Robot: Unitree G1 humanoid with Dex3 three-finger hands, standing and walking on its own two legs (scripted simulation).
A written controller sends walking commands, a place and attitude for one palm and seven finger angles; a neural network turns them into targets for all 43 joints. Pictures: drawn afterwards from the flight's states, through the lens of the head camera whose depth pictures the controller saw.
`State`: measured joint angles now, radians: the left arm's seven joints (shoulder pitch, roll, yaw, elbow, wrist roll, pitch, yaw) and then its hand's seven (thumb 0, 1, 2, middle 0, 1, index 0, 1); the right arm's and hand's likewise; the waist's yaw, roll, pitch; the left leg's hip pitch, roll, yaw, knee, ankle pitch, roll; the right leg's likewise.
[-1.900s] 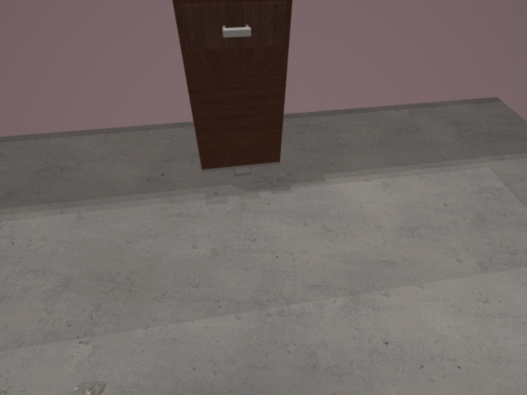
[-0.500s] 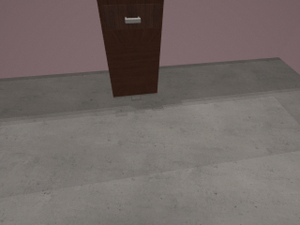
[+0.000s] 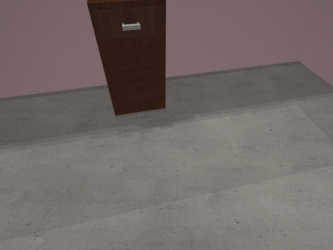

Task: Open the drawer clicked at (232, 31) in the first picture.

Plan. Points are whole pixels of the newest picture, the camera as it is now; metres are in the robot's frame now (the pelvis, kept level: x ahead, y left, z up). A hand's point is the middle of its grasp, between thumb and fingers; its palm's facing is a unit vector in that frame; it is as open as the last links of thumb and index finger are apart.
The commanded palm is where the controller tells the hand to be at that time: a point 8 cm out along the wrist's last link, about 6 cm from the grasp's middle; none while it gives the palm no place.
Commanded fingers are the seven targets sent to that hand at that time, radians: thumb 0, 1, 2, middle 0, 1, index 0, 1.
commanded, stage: walk to a spot facing it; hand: left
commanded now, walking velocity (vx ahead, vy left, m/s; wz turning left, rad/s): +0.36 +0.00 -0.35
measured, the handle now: (131, 25) +1.29 +0.32 -0.01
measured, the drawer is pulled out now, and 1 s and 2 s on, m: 0.00 0.00 0.00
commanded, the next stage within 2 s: turn to face it in 1.18 s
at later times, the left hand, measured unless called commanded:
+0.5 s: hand (93, 211) +0.26 +0.25 -0.16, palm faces -0.14 -0.97 -0.19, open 7.3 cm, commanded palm none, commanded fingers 0.00 0.90 0.90 -0.20 -0.30 -0.20 -0.30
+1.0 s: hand (153, 141) +0.53 +0.10 -0.15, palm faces -0.37 -0.91 -0.21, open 7.1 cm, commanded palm none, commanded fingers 0.00 0.90 0.90 -0.20 -0.30 -0.20 -0.30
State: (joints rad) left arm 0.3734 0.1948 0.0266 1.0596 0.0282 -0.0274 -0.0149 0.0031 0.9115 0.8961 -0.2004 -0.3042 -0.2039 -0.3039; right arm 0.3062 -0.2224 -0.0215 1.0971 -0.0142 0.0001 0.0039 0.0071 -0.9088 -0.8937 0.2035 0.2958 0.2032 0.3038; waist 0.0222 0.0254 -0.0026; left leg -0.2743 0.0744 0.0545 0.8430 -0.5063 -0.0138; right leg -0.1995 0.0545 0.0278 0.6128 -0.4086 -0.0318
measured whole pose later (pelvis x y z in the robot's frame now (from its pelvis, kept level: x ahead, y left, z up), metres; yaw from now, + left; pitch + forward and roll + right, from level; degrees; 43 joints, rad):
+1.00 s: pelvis +0.38 -0.04 +0.01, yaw -23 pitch -1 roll -1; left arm 0.18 0.18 0.07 1.00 0.01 -0.05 0.01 -0.02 0.95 0.90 -0.20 -0.30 -0.21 -0.30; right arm 0.34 -0.13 -0.04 1.08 -0.02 -0.02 0.00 0.01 -0.91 -0.89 0.20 0.30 0.20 0.30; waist -0.05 0.01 0.07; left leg -0.48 0.17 0.08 1.16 -0.33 -0.03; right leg -0.27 0.05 -0.13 0.49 -0.20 -0.09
